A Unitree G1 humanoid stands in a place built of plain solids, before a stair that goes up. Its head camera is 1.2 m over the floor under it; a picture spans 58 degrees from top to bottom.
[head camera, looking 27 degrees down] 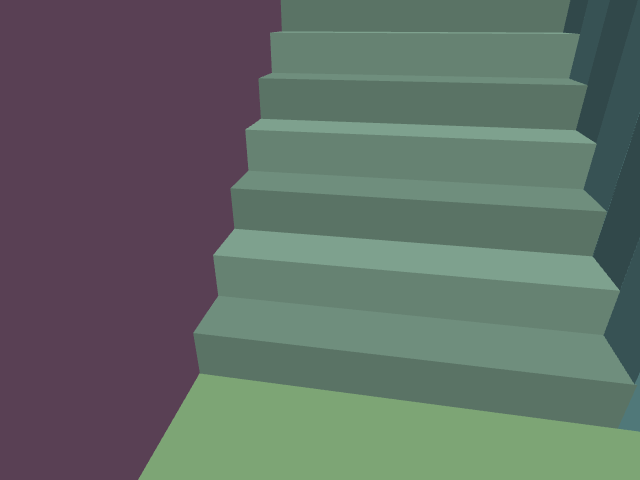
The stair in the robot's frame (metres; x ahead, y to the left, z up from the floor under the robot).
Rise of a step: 0.19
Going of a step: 0.24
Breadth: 1.45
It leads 10 degrees to the right of straight ahead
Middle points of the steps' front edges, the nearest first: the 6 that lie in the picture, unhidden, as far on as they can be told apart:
1.12 -0.26 0.19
1.35 -0.30 0.38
1.59 -0.34 0.57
1.82 -0.38 0.76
2.06 -0.42 0.95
2.30 -0.46 1.14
